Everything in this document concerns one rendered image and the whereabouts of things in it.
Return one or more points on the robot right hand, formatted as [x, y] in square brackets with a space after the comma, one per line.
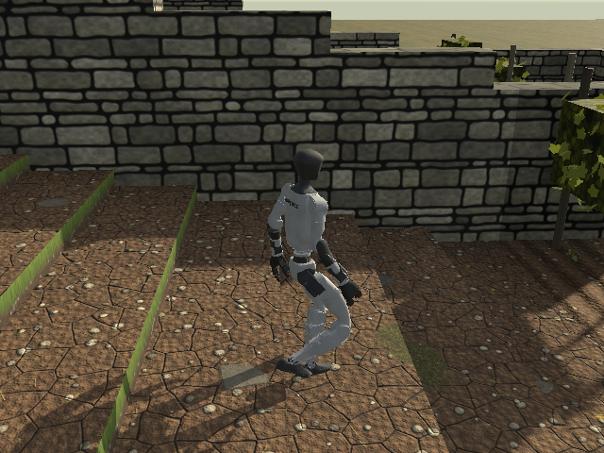
[349, 290]

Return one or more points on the robot left shin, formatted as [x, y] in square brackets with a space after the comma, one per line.
[311, 331]

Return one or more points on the left robot foot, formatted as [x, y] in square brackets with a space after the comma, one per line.
[320, 367]

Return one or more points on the robot left forearm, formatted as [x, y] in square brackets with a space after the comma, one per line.
[275, 241]

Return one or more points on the robot right upper arm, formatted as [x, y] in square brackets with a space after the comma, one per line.
[318, 210]

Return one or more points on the robot left hand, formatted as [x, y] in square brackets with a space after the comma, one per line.
[279, 261]

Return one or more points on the robot right forearm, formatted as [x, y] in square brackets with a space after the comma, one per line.
[332, 267]

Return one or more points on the robot left upper arm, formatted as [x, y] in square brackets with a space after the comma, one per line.
[274, 219]

